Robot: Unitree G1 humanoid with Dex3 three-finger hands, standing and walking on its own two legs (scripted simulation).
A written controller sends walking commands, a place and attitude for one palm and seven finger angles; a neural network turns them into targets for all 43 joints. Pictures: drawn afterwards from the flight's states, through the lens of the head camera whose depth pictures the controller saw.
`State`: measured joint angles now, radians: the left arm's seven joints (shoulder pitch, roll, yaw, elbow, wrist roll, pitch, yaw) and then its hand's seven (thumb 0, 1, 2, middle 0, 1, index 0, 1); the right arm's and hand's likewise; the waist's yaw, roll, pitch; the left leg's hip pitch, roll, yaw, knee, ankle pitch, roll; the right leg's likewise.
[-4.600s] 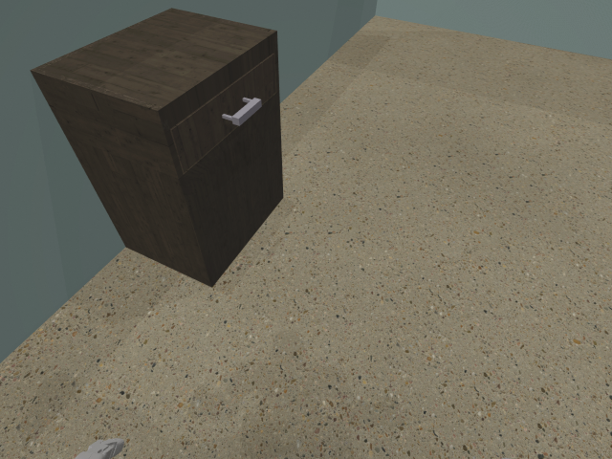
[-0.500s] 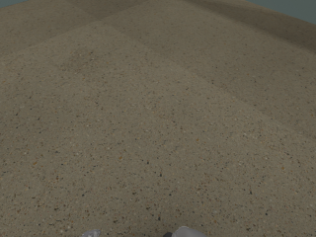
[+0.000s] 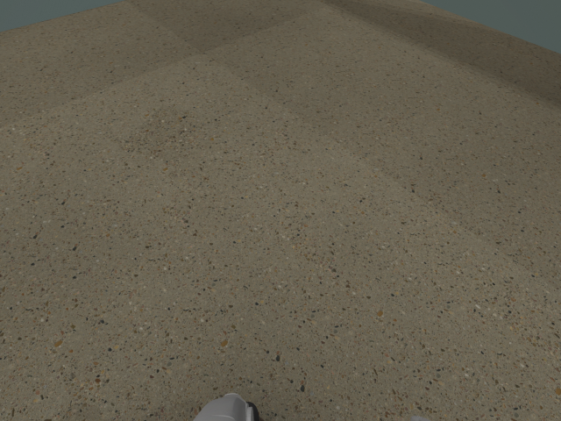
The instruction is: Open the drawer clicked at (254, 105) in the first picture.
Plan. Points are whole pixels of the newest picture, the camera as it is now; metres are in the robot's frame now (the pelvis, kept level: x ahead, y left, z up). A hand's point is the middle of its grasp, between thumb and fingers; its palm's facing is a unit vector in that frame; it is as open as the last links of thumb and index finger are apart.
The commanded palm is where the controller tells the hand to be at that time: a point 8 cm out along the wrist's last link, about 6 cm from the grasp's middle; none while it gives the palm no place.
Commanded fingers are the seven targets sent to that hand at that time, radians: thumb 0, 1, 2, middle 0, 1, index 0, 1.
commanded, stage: walk to a spot facing it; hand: left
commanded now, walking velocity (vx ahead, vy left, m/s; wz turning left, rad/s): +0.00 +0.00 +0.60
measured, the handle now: out of the picture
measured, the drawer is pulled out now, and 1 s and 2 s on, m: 0.00 0.00 0.00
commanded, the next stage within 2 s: none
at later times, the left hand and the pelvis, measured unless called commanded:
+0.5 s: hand out of the picture +0.12 +0.20 -0.13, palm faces +0.27 -0.92 -0.27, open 7.4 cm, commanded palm none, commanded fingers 0.00 0.90 0.90 -0.20 -0.30 -0.20 -0.30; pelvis +0.05 -0.03 +0.02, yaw +15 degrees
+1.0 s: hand out of the picture -0.04 +0.11 -0.15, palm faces +0.59 -0.76 -0.27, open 7.4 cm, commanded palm none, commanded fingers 0.00 0.90 0.90 -0.20 -0.30 -0.20 -0.30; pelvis +0.07 -0.05 +0.01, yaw +35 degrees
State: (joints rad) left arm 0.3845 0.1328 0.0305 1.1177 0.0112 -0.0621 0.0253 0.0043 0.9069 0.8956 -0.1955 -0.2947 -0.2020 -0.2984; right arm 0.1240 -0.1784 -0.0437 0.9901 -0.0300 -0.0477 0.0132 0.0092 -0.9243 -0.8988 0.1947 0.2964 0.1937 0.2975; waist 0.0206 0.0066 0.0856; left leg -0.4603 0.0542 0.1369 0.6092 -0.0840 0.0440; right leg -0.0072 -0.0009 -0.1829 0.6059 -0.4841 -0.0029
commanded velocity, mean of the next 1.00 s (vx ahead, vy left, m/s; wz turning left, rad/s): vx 0.00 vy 0.00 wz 0.60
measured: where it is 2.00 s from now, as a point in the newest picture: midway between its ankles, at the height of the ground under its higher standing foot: outside the picture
